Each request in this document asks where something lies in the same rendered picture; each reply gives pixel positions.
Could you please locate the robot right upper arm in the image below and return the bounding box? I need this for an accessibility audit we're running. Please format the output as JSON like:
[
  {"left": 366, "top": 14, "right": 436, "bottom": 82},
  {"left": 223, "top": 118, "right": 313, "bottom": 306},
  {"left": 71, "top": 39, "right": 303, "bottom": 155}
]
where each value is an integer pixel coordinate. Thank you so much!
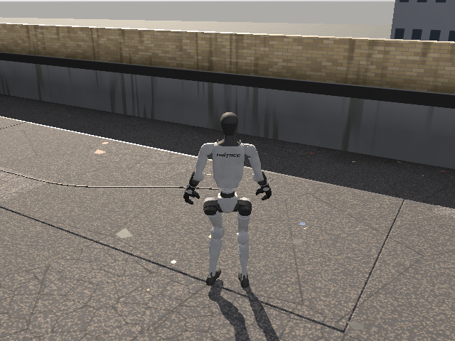
[{"left": 243, "top": 144, "right": 264, "bottom": 182}]

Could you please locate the right robot forearm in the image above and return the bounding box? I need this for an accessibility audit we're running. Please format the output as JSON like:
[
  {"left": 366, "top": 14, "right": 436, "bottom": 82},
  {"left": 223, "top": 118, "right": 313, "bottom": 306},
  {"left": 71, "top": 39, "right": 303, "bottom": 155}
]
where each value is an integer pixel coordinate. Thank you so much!
[{"left": 257, "top": 171, "right": 270, "bottom": 191}]

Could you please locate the left robot forearm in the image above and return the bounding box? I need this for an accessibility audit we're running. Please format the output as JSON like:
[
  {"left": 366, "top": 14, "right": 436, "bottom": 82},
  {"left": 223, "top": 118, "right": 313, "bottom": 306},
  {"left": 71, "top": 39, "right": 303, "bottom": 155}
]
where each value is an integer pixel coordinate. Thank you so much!
[{"left": 186, "top": 170, "right": 200, "bottom": 194}]

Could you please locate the robot left upper arm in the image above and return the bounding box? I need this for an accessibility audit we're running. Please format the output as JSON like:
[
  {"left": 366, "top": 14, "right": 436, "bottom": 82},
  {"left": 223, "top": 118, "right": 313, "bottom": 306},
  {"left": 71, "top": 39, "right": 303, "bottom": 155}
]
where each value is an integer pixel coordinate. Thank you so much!
[{"left": 193, "top": 143, "right": 214, "bottom": 181}]

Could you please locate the robot head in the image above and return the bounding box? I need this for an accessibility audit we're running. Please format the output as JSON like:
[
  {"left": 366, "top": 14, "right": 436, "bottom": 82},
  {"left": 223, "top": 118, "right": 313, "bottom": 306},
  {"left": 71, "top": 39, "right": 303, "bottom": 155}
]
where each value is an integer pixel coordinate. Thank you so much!
[{"left": 217, "top": 112, "right": 241, "bottom": 146}]

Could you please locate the robot left hand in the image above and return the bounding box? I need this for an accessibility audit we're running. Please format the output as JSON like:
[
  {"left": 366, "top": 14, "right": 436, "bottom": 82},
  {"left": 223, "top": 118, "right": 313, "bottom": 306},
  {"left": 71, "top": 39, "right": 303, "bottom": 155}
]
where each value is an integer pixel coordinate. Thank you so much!
[{"left": 183, "top": 190, "right": 200, "bottom": 205}]

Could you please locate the robot right hand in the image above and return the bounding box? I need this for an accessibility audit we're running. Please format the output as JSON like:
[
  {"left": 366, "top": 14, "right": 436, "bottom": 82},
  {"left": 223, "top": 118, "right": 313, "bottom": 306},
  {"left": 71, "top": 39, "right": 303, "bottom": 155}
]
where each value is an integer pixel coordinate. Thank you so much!
[{"left": 255, "top": 188, "right": 272, "bottom": 200}]

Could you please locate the robot right shin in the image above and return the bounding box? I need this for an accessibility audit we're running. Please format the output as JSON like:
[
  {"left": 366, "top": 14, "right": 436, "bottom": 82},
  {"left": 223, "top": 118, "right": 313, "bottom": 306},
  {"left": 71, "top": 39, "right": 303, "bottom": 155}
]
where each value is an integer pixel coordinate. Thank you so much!
[{"left": 238, "top": 232, "right": 249, "bottom": 278}]

